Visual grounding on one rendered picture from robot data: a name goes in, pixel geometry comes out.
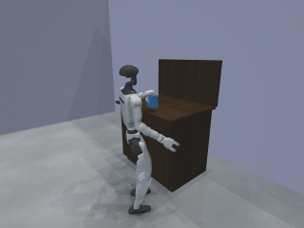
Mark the robot right hand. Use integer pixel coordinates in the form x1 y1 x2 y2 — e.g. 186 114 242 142
162 138 180 152

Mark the humanoid robot head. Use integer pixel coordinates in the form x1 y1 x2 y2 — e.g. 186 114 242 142
119 65 139 95

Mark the robot left forearm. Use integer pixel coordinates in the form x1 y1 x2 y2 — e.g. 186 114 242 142
139 91 147 99

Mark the right robot upper arm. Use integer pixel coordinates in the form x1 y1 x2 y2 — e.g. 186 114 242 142
129 95 143 132

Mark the robot left hand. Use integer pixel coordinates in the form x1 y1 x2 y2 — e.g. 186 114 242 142
145 90 159 104

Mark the table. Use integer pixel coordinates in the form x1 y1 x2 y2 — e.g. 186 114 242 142
115 59 222 193

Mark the robot right forearm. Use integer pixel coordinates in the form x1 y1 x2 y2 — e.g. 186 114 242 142
139 123 166 143

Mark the sponge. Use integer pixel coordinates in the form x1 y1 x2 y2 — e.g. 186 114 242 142
145 94 159 108

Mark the left robot thigh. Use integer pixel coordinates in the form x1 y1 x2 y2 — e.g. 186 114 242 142
136 135 146 169

